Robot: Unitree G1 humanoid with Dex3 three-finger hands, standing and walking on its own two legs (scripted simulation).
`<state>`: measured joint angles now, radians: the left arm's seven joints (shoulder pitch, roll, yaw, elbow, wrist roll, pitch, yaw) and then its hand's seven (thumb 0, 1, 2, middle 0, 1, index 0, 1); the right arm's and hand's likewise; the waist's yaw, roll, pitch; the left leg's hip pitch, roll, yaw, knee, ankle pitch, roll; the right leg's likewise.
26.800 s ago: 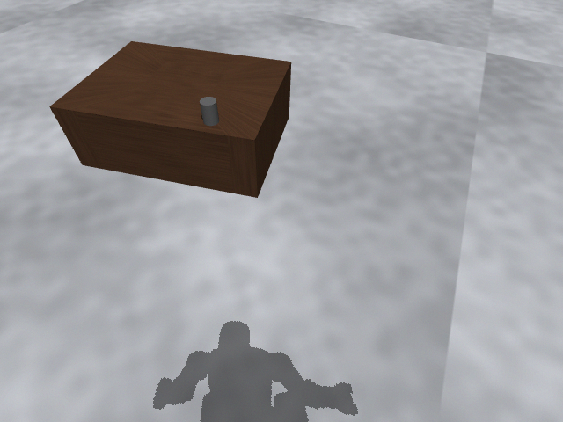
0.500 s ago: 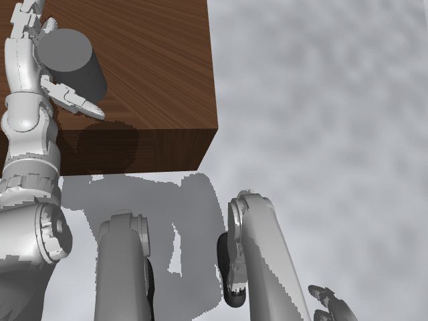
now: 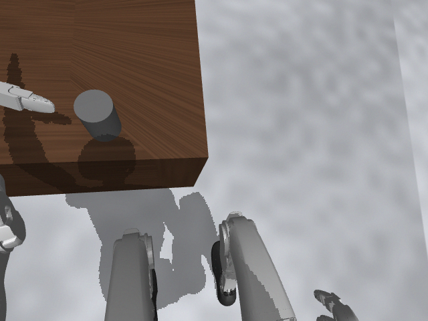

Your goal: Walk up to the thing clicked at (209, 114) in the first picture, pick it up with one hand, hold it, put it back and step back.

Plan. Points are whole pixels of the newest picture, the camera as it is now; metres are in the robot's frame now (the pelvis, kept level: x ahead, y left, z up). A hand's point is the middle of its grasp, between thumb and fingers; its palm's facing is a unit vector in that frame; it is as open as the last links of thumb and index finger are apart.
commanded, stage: home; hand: left
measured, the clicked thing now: (100, 117) +0.53 +0.17 -0.13
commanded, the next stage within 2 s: none
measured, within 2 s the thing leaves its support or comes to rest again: neither
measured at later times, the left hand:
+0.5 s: hand out of the picture +0.42 +0.25 +0.07, palm faces +0.16 -0.93 -0.34, open 17.4 cm
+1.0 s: hand (23, 289) +0.24 +0.17 +0.12, palm faces +0.17 -0.95 -0.25, open 17.2 cm
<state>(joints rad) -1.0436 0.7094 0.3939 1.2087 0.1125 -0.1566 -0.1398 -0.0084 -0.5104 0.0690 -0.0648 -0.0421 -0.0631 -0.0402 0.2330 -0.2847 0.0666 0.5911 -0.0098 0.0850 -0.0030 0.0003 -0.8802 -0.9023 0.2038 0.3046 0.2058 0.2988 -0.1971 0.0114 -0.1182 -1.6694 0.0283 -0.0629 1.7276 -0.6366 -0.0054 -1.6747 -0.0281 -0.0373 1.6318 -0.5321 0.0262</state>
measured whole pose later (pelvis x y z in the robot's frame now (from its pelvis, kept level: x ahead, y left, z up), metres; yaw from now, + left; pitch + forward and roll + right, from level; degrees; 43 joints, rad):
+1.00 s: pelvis +0.08 -0.02 +0.19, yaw +3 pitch +7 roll -1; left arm 0.41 0.20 -0.03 0.14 -0.04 0.17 0.13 -0.01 -0.49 0.09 -0.06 -0.06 -0.06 -0.07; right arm 0.20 -0.21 0.03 0.51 0.04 -0.02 -0.15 0.01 -0.90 -0.90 0.20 0.30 0.21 0.30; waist 0.00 0.02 -0.08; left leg -0.53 0.04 -0.04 0.86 -0.46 -0.03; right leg -0.55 -0.02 -0.06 0.83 -0.41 0.01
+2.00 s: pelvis +0.07 -0.01 +0.23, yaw +5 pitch -3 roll +0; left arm 0.20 0.31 -0.01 1.04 0.03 0.01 0.04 0.00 -0.54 0.06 -0.06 -0.05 -0.05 -0.06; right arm 0.21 -0.31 -0.01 1.02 -0.03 0.03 -0.02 0.01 -0.90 -0.90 0.20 0.30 0.20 0.30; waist 0.01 0.04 0.03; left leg -0.13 0.01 -0.04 0.43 -0.25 -0.02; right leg -0.15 -0.05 -0.07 0.43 -0.22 0.02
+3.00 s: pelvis +0.07 -0.02 +0.24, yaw +5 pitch -3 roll +0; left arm 0.12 0.33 0.00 1.16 0.01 0.00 0.01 0.00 -0.57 0.04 -0.06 -0.05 -0.05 -0.05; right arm 0.15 -0.34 0.00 1.11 -0.02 0.01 -0.01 0.00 -0.90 -0.90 0.20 0.30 0.21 0.30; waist 0.00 0.03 0.04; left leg -0.10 0.03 -0.04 0.34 -0.19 -0.04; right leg -0.13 -0.03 -0.07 0.35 -0.17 0.00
